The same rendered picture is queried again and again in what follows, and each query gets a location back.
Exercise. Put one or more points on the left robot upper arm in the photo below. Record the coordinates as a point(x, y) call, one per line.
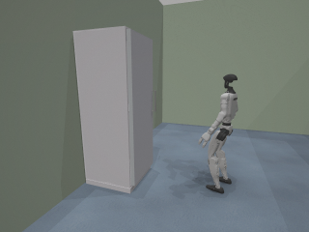
point(224, 103)

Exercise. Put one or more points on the robot torso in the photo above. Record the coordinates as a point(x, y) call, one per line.
point(231, 111)

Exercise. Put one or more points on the robot left forearm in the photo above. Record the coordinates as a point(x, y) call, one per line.
point(217, 122)

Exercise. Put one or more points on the fridge door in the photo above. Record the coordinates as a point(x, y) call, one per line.
point(139, 53)

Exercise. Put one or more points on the left robot foot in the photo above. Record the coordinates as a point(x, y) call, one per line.
point(213, 188)

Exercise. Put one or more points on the left robot hand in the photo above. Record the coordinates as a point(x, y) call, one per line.
point(206, 136)

